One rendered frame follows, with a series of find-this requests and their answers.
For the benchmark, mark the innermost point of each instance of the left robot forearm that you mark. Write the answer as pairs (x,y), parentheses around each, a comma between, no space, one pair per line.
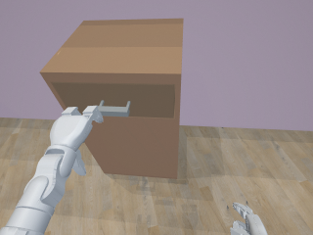
(42,193)

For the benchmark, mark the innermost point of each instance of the right robot hand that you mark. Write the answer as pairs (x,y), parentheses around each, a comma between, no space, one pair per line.
(253,225)

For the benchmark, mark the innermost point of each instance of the handle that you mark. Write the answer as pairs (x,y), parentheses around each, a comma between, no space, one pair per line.
(111,111)

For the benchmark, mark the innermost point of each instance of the drawer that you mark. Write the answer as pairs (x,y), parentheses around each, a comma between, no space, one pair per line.
(147,100)

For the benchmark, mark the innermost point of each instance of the left robot hand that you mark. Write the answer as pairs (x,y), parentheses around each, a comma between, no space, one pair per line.
(71,130)

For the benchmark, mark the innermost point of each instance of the cabinet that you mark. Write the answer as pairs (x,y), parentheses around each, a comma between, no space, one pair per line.
(142,51)

